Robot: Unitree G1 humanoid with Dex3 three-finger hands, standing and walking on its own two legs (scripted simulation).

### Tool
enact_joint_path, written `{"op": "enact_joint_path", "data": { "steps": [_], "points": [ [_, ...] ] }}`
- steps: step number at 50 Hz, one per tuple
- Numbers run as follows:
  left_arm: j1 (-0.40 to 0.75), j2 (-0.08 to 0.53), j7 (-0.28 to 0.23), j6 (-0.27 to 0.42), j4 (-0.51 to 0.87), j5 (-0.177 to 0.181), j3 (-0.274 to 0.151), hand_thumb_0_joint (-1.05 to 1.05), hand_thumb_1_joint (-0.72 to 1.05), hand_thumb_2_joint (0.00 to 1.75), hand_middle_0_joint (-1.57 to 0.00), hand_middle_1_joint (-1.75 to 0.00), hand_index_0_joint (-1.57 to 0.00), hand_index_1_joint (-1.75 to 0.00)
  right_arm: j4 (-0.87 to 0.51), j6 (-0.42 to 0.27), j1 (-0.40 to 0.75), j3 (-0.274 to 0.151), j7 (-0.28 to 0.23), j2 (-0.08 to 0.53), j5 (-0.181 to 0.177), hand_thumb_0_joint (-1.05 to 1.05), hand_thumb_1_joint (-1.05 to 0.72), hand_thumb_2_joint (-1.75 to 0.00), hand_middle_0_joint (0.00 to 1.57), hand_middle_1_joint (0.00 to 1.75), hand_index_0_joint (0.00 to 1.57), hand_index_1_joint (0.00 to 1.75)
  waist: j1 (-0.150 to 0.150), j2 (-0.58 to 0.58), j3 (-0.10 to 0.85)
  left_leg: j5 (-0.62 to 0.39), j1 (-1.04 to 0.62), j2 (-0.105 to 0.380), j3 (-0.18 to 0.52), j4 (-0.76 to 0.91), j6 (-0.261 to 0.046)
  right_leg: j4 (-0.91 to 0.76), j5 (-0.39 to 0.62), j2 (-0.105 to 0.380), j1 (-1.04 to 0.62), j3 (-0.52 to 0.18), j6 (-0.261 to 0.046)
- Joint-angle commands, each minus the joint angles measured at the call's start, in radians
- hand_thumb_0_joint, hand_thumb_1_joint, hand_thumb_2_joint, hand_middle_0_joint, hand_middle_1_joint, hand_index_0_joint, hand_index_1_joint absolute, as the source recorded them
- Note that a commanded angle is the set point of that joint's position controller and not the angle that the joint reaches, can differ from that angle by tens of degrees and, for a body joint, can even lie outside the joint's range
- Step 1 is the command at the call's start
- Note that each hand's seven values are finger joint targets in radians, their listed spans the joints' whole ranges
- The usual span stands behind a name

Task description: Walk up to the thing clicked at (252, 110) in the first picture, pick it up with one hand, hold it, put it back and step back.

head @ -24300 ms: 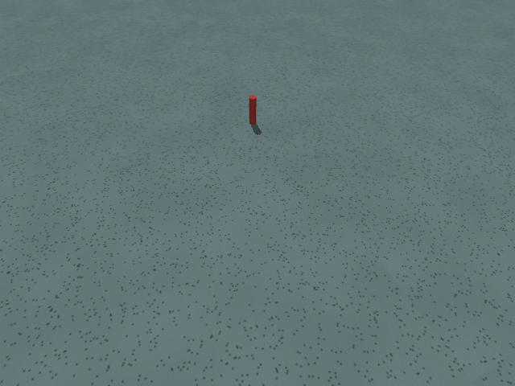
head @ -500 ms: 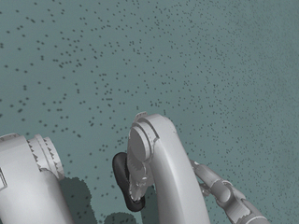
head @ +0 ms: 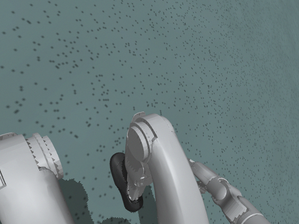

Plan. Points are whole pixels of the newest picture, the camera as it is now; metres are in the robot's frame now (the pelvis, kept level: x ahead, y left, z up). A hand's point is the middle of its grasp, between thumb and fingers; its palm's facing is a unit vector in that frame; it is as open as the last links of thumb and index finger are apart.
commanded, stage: open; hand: left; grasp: from the side
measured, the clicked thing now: out of the picture +0.41 +0.40 -0.19
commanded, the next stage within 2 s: withdraw in 0.54 s
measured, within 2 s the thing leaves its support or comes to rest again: neither
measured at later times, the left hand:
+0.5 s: hand out of the picture +0.42 +0.39 -0.15, palm faces +0.60 -0.80 -0.01, open 10.9 cm
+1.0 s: hand out of the picture +0.41 +0.45 -0.10, palm faces +0.66 -0.75 -0.04, open 16.1 cm
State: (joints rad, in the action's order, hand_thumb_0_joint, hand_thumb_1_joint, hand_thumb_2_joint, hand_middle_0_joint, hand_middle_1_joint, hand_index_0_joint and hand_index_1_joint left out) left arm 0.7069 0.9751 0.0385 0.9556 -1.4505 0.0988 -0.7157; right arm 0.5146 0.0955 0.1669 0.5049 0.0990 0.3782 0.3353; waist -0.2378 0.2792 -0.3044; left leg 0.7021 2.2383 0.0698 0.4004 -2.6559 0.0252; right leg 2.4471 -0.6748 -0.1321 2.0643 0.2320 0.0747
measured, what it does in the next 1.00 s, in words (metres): stands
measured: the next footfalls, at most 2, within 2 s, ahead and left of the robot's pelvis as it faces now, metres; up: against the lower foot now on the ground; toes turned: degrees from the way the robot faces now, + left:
none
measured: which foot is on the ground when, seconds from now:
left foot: down 0.00-1.00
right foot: down 0.00-1.00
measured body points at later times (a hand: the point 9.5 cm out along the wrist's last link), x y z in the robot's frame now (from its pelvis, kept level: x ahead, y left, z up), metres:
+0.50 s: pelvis +0.00 +0.00 +0.00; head +0.23 +0.19 +0.33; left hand +0.39 +0.43 -0.15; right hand +0.18 -0.24 -0.03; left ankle +0.08 +0.13 -0.25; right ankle +0.13 -0.12 -0.25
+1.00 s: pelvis +0.00 +0.00 +0.01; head +0.22 +0.19 +0.34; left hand +0.37 +0.49 -0.10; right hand +0.17 -0.25 -0.04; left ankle +0.08 +0.13 -0.25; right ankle +0.13 -0.12 -0.25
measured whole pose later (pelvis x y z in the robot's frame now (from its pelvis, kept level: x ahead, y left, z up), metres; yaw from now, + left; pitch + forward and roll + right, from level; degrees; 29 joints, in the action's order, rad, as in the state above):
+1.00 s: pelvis +0.00 +0.00 +0.01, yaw +0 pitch +15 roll -16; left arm 0.71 1.04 0.10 0.84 -1.29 0.10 -0.79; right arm 0.55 0.13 0.12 0.46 0.08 0.36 0.29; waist -0.20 0.25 -0.27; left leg 0.70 2.25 0.07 0.39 -2.63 0.02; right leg 2.43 -0.68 -0.12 2.07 0.23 0.07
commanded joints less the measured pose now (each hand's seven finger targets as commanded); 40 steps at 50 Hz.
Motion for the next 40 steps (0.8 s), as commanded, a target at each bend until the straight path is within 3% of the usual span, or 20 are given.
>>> {"op": "enact_joint_path", "data": {
  "steps": [1, 5, 8, 9, 12, 15, 19, 20, 26, 28, 29, 33, 36, 37, 38, 40],
  "points": [
    [0.193, 0.271, 0.000, 0.076, 0.161, 0.002, -0.009, 0.00, 0.05, 0.72, -1.06, -1.03, -1.11, -0.98, -0.013, 0.008, -0.041, -0.114, -0.022, 0.348, 0.006, 0.00, -0.89, -0.88, 0.20, 0.30, 0.20, 0.30, -0.082, -0.575, 0.590, -0.153, -0.408, 0.066, -0.112, 0.301, -0.004, -0.183, 0.214, -0.017, -0.254, 0.126, -0.077],
    [0.186, 0.243, 0.003, 0.070, 0.165, 0.006, 0.007, 0.00, -0.02, 0.68, -0.89, -0.88, -0.93, -0.85, -0.017, 0.007, -0.032, -0.118, -0.021, 0.347, 0.003, 0.00, -0.88, -0.89, 0.20, 0.30, 0.20, 0.30, -0.075, -0.577, 0.576, -0.144, -0.411, 0.067, -0.111, 0.313, -0.002, -0.183, 0.200, -0.017, -0.236, 0.126, -0.080],
    [0.177, 0.256, -0.002, 0.068, 0.166, 0.002, -0.006, 0.00, -0.04, 0.58, -0.90, -0.84, -0.94, -0.80, -0.015, 0.012, -0.038, -0.117, -0.023, 0.348, 0.005, 0.00, -0.89, -0.88, 0.20, 0.30, 0.20, 0.30, -0.075, -0.593, 0.594, -0.165, -0.433, 0.069, -0.107, 0.314, 0.001, -0.179, 0.217, -0.018, -0.247, 0.131, -0.079],
    [0.175, 0.272, -0.004, 0.066, 0.170, 0.000, -0.015, 0.00, -0.06, 0.63, -0.82, -0.82, -0.86, -0.79, -0.017, 0.014, -0.035, -0.118, -0.023, 0.348, 0.004, 0.00, -0.88, -0.89, 0.20, 0.30, 0.20, 0.30, -0.067, -0.600, 0.592, -0.161, -0.429, 0.067, -0.111, 0.313, 0.000, -0.180, 0.211, -0.019, -0.245, 0.128, -0.081],
    [0.169, 0.240, -0.004, 0.064, 0.170, 0.006, -0.007, 0.00, -0.06, 0.57, -0.71, -0.72, -0.74, -0.69, -0.016, 0.014, -0.039, -0.117, -0.022, 0.342, 0.007, 0.00, -0.88, -0.89, 0.20, 0.30, 0.20, 0.30, -0.072, -0.580, 0.590, -0.170, -0.421, 0.067, -0.112, 0.305, -0.003, -0.187, 0.225, -0.019, -0.260, 0.128, -0.078],
    [0.187, 0.267, -0.009, 0.065, 0.193, 0.000, -0.011, 0.00, -0.10, 0.53, -0.66, -0.66, -0.69, -0.63, -0.015, 0.011, -0.036, -0.118, -0.022, 0.345, 0.005, 0.00, -0.88, -0.89, 0.20, 0.30, 0.20, 0.30, -0.072, -0.596, 0.592, -0.164, -0.426, 0.070, -0.111, 0.308, -0.003, -0.181, 0.218, -0.020, -0.250, 0.125, -0.080],
    [0.200, 0.235, -0.013, 0.064, 0.173, -0.003, 0.016, 0.00, -0.15, 0.47, -0.58, -0.58, -0.60, -0.56, -0.018, 0.011, -0.034, -0.115, -0.021, 0.341, 0.006, 0.00, -0.88, -0.89, 0.20, 0.30, 0.20, 0.30, -0.085, -0.581, 0.568, -0.141, -0.408, 0.068, -0.108, 0.315, -0.004, -0.188, 0.201, -0.018, -0.238, 0.130, -0.080],
    [0.189, 0.246, -0.015, 0.064, 0.182, -0.003, 0.002, 0.00, -0.17, 0.46, -0.56, -0.57, -0.59, -0.54, -0.018, 0.011, -0.038, -0.116, -0.020, 0.341, 0.007, 0.00, -0.88, -0.89, 0.20, 0.30, 0.20, 0.30, -0.078, -0.584, 0.585, -0.155, -0.421, 0.070, -0.107, 0.315, -0.003, -0.185, 0.209, -0.020, -0.250, 0.129, -0.080],
    [0.205, 0.255, -0.015, 0.066, 0.191, -0.006, 0.013, 0.00, -0.28, 0.31, -0.41, -0.40, -0.43, -0.38, -0.018, 0.012, -0.030, -0.115, -0.020, 0.340, 0.004, 0.00, -0.88, -0.89, 0.20, 0.30, 0.20, 0.30, -0.078, -0.592, 0.572, -0.138, -0.413, 0.069, -0.108, 0.318, -0.003, -0.185, 0.195, -0.020, -0.231, 0.129, -0.082],
    [0.186, 0.227, -0.012, 0.062, 0.167, -0.001, 0.024, 0.00, -0.32, 0.28, -0.37, -0.37, -0.40, -0.34, -0.007, 0.011, -0.037, -0.117, -0.019, 0.338, 0.005, 0.00, -0.88, -0.89, 0.20, 0.30, 0.20, 0.30, -0.079, -0.579, 0.578, -0.138, -0.414, 0.067, -0.110, 0.312, -0.004, -0.191, 0.196, -0.021, -0.241, 0.129, -0.080],
    [0.201, 0.247, -0.015, 0.067, 0.187, -0.002, 0.013, 0.00, -0.36, 0.26, -0.36, -0.35, -0.38, -0.32, -0.019, 0.008, -0.031, -0.117, -0.019, 0.341, 0.004, 0.00, -0.88, -0.89, 0.20, 0.30, 0.20, 0.30, -0.077, -0.589, 0.579, -0.138, -0.413, 0.068, -0.108, 0.318, -0.003, -0.186, 0.197, -0.019, -0.233, 0.130, -0.083],
    [0.179, 0.230, -0.016, 0.062, 0.161, -0.002, 0.019, 0.00, -0.39, 0.25, -0.25, -0.29, -0.28, -0.27, -0.007, 0.011, -0.040, -0.114, -0.019, 0.337, 0.004, 0.00, -0.87, -0.89, 0.20, 0.30, 0.20, 0.30, -0.078, -0.581, 0.582, -0.171, -0.422, 0.069, -0.104, 0.316, -0.002, -0.182, 0.216, -0.020, -0.244, 0.133, -0.081],
    [0.190, 0.303, -0.029, 0.063, 0.205, -0.006, -0.025, 0.00, -0.37, 0.26, -0.22, -0.28, -0.25, -0.25, -0.009, 0.017, -0.045, -0.111, -0.020, 0.342, 0.003, 0.00, -0.86, -0.89, 0.20, 0.30, 0.20, 0.30, -0.058, -0.608, 0.602, -0.177, -0.434, 0.071, -0.102, 0.323, 0.000, -0.179, 0.217, -0.021, -0.253, 0.130, -0.082],
    [0.183, 0.305, -0.029, 0.062, 0.205, -0.007, -0.022, 0.00, -0.39, 0.23, -0.20, -0.25, -0.23, -0.23, 0.009, 0.021, -0.054, -0.111, -0.021, 0.337, 0.002, 0.00, -0.86, -0.89, 0.20, 0.30, 0.20, 0.30, -0.050, -0.611, 0.601, -0.169, -0.434, 0.070, -0.106, 0.324, 0.002, -0.180, 0.206, -0.018, -0.245, 0.126, -0.083],
    [0.207, 0.360, -0.033, 0.066, 0.269, -0.009, -0.060, 0.00, -0.40, 0.22, -0.18, -0.23, -0.20, -0.21, -0.008, 0.023, -0.047, -0.116, -0.022, 0.347, 0.004, 0.00, -0.86, -0.89, 0.20, 0.30, 0.20, 0.30, -0.041, -0.652, 0.633, -0.192, -0.469, 0.072, -0.106, 0.329, 0.006, -0.174, 0.220, -0.018, -0.252, 0.127, -0.084],
    [0.194, 0.350, -0.024, 0.049, 0.263, -0.014, -0.047, 0.00, -0.40, 0.20, -0.17, -0.21, -0.19, -0.19, 0.015, 0.028, -0.059, -0.120, -0.024, 0.339, -0.002, 0.00, -0.87, -0.89, 0.20, 0.30, 0.20, 0.30, -0.037, -0.679, 0.617, -0.182, -0.473, 0.071, -0.111, 0.345, 0.009, -0.170, 0.205, -0.014, -0.227, 0.121, -0.086]
  ]
}}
